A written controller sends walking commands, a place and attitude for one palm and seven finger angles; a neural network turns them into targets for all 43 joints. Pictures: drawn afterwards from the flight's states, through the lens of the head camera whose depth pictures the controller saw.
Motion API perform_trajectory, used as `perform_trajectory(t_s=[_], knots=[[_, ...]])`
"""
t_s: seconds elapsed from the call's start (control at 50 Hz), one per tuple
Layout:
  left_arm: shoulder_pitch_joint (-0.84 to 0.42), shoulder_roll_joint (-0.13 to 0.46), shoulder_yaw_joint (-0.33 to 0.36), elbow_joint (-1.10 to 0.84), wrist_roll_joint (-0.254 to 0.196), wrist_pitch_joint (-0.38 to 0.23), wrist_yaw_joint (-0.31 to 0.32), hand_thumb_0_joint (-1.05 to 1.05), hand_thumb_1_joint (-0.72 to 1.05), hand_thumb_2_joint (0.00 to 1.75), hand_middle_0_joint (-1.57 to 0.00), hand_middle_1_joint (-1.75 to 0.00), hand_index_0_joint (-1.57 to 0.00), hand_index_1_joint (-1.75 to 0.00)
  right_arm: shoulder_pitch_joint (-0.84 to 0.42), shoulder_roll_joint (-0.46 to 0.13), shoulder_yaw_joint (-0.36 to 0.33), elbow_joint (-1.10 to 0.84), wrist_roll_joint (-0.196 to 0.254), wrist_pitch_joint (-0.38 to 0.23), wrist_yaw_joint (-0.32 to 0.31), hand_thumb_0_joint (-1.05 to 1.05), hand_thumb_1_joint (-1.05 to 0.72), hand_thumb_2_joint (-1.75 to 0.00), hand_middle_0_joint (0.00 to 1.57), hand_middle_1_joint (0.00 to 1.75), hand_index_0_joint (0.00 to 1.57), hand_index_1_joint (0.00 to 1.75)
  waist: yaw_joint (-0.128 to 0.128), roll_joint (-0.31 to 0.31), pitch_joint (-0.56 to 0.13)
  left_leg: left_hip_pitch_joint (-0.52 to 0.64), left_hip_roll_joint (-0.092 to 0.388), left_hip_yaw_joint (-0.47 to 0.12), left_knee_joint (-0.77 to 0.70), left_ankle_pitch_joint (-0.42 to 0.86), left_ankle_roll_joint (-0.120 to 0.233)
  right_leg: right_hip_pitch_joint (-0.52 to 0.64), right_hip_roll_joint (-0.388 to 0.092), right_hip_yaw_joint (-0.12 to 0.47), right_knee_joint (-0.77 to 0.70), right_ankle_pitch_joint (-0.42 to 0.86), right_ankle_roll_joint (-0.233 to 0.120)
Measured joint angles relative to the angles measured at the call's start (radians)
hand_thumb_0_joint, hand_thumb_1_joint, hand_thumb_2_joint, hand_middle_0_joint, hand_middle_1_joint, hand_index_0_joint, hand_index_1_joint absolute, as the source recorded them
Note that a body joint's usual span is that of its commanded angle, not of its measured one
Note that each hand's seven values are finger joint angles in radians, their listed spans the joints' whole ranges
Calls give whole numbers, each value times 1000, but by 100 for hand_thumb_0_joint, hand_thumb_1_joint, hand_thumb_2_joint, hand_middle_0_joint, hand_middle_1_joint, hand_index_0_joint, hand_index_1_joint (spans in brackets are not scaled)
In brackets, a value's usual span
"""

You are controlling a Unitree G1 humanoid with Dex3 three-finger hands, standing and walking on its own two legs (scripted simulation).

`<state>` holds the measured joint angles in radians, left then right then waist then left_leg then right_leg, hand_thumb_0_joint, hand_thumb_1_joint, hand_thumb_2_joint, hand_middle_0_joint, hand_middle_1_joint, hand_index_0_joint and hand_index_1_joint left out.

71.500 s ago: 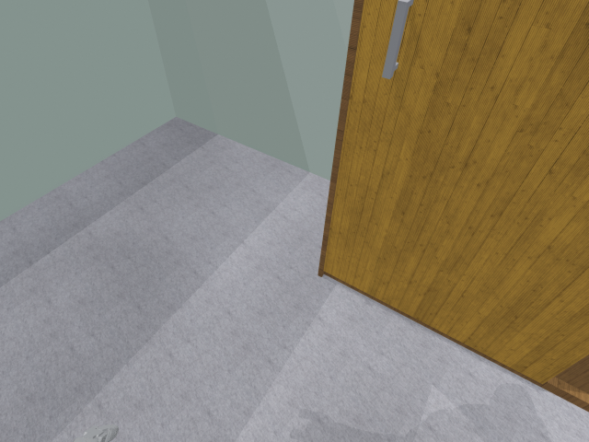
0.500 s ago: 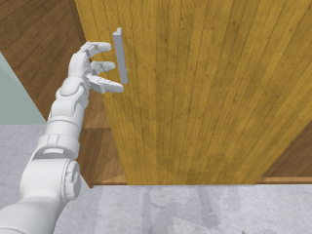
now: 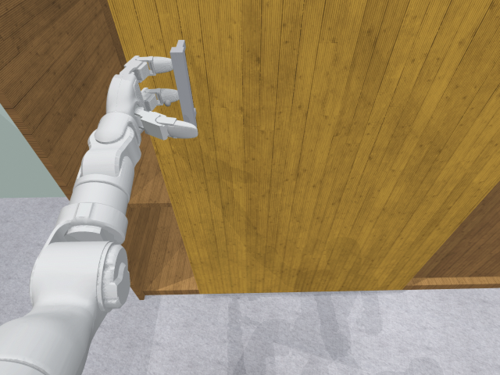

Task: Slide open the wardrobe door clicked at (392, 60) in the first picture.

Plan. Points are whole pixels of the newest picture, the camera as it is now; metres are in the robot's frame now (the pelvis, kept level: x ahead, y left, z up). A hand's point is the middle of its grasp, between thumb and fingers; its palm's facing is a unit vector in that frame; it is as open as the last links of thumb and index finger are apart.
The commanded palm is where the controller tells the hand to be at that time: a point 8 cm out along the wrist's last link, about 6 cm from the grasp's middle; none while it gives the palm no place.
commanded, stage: feel for the door with the fingertips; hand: left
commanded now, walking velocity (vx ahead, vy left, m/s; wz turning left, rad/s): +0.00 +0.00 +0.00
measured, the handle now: (186, 88) +0.53 +0.11 +0.21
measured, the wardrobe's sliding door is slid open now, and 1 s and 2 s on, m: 0.23 0.23 0.23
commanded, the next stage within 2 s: slide the fingers in behind the handle in 0.12 s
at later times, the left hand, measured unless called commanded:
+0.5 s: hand (166, 102) +0.48 +0.14 +0.21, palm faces +0.01 -1.00 +0.02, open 13.8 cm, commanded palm +0.45 +0.19 +0.21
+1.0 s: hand (175, 106) +0.47 +0.12 +0.21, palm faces -0.01 -1.00 +0.01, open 14.0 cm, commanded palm +0.44 +0.17 +0.21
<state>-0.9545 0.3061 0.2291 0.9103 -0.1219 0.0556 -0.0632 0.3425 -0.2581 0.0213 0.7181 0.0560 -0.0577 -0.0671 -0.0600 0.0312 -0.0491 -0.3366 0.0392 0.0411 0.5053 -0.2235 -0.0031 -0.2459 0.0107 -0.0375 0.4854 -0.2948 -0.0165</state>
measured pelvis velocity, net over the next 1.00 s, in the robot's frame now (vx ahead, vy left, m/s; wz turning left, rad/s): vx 0.00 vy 0.01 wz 0.00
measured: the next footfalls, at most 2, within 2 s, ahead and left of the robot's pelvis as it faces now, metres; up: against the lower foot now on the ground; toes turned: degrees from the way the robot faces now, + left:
none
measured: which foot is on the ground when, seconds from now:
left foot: down 0.00-1.00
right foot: down 0.00-1.00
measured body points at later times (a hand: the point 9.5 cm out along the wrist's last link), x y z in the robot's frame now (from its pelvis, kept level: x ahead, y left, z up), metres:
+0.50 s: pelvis +0.00 +0.00 +0.00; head +0.01 +0.00 +0.45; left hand +0.47 +0.19 +0.21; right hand +0.04 -0.26 -0.12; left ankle +0.02 +0.12 -0.74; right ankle -0.03 -0.11 -0.74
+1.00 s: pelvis +0.00 +0.01 +0.00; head +0.01 +0.00 +0.45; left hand +0.46 +0.17 +0.21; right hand +0.09 -0.25 -0.12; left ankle +0.02 +0.12 -0.74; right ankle -0.03 -0.11 -0.74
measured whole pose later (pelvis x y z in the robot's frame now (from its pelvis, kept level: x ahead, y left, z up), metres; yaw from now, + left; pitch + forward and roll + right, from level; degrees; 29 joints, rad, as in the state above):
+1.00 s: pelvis +0.00 +0.01 +0.00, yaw +0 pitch +4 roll -1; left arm -0.96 0.25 0.18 0.88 -0.14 0.07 -0.04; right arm 0.31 -0.25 0.02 0.71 0.06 -0.08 -0.05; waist -0.05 0.03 -0.06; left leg -0.37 0.03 0.04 0.53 -0.23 0.01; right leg -0.27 0.00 -0.04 0.50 -0.30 0.00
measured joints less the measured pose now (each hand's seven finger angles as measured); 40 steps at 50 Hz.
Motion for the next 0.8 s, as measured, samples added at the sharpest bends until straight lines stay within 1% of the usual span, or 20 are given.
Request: perform_trajectory(t_s=[0.1, 0.32, 0.44, 0.54, 0.58, 0.68, 0.72, 0.8], knots=[[-42, 8, -7, 53, -1, -2, -5, -2, -50, 30, -30, -120, -30, -120, 0, -8, -3, 9, -1, -4, -3, 1, -90, -90, 21, 30, 20, 30, -7, 0, 8, -18, 0, -7, 9, -1, 0, -13, 0, -7, 5, -1, 0], [-96, 21, 5, 143, 10, -55, -16, -2, -50, 30, -37, -125, -38, -125, 15, -6, -2, 28, -10, -23, 3, 1, -90, -90, 21, 30, 20, 30, -13, -1, 0, -57, -3, -16, 28, -3, 1, -49, -3, -15, 23, -6, 1], [-79, 34, 30, 149, 7, -70, -26, -2, -50, 30, -36, -124, -36, -122, 23, -4, 0, 16, -9, -26, 7, 1, -90, -90, 21, 30, 20, 30, -25, 0, -8, -57, 1, -5, 32, -5, 3, -53, 1, -4, 26, -2, 2], [-35, 36, 47, 105, 4, -82, -24, -2, -50, 30, -34, -122, -33, -121, 32, -5, 0, 2, -5, -26, 9, 1, -90, -90, 21, 30, 20, 30, -26, 3, -10, -47, 4, 7, 31, -8, 5, -48, 3, 8, 24, 0, 4], [-20, 36, 43, 84, 3, -78, -25, -2, -50, 30, -33, -122, -32, -121, 35, -4, -2, 1, -2, -25, 10, 1, -90, -90, 21, 30, 20, 30, -23, 3, -10, -44, 5, 9, 31, -9, 6, -44, 3, 10, 23, 0, 5], [19, 18, 19, 13, -11, -45, -25, -2, -50, 30, -31, -121, -31, -120, 34, -3, -4, -1, 5, -21, 9, 1, -90, -90, 21, 30, 20, 30, -8, 2, -10, -32, 3, 9, 28, -10, 7, -30, 1, 11, 16, 1, 7], [22, 7, 6, -3, -16, -31, -22, -2, -50, 30, -30, -121, -31, -120, 28, -3, -5, 1, 5, -23, 8, 1, -90, -90, 21, 30, 20, 30, -3, 2, -9, -29, 1, 6, 30, -11, 8, -24, 0, 8, 13, 1, 8], [15, -11, 1, -15, -21, -5, -12, -2, -50, 30, -30, -121, -31, -120, 3, 0, -2, 1, 5, -23, 6, 1, -90, -90, 21, 30, 20, 30, 1, -1, -7, -27, -1, 3, 30, -11, 10, -20, -2, 5, 11, 1, 10]])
